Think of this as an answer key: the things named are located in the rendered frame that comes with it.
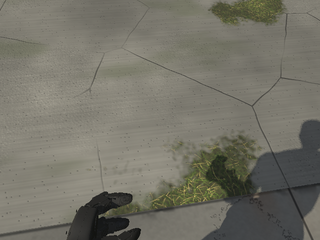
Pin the left robot hand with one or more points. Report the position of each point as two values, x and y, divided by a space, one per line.
87 225

